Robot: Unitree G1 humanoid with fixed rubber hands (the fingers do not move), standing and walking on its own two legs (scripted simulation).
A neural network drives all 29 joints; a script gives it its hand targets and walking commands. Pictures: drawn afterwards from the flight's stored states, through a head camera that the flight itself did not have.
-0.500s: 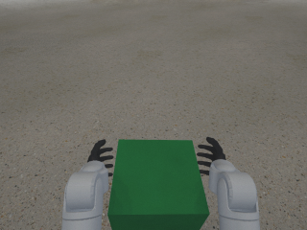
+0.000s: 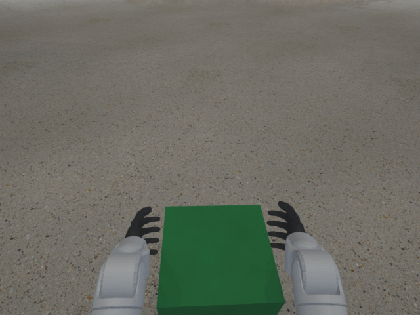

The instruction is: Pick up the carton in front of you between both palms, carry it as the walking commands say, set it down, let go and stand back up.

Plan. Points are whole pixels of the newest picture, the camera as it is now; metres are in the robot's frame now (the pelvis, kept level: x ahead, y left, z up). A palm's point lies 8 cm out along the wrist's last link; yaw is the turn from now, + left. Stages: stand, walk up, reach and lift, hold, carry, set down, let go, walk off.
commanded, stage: carry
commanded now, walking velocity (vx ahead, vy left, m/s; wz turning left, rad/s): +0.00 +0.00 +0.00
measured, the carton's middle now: (213, 276) +0.27 +0.00 -0.09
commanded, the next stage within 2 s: hold in 1.40 s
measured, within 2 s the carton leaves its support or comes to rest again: neither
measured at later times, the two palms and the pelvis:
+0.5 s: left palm (130, 255) +0.25 +0.15 +0.04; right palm (293, 251) +0.26 -0.15 +0.04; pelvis -0.03 +0.01 +0.00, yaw +0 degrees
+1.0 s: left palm (126, 260) +0.25 +0.16 +0.04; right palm (290, 255) +0.25 -0.14 +0.04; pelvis -0.03 +0.01 +0.00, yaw +0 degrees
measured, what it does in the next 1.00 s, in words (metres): stands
